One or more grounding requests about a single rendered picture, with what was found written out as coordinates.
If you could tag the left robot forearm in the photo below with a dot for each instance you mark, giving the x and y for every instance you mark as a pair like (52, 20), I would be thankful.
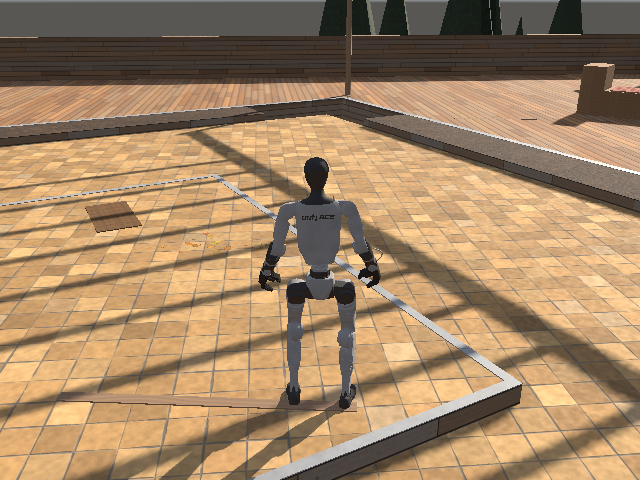
(270, 262)

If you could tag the right robot upper arm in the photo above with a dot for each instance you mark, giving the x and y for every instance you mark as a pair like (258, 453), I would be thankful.
(349, 209)

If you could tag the right robot shin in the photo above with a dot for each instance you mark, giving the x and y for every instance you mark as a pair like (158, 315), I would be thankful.
(346, 361)

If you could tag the left robot upper arm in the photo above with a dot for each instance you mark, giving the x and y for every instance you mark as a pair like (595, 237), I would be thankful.
(286, 212)

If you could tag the robot left hand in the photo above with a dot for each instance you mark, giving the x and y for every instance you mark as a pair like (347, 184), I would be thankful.
(263, 279)

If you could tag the right robot forearm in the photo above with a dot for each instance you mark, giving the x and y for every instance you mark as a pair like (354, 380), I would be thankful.
(369, 258)

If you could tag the robot left foot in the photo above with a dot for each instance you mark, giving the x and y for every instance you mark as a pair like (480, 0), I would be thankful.
(293, 397)

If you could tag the robot right hand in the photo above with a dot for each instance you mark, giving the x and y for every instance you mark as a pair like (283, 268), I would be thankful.
(366, 273)

